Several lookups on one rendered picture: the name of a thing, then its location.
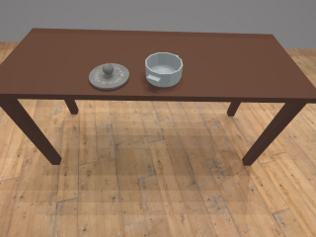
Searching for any table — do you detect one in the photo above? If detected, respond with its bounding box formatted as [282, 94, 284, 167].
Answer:
[0, 28, 316, 166]

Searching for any lid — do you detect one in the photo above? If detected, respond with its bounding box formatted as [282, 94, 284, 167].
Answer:
[89, 63, 129, 90]

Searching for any pot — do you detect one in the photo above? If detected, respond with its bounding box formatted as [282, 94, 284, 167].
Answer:
[145, 52, 184, 88]

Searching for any knob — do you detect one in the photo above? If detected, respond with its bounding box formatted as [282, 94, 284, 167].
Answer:
[102, 63, 114, 75]

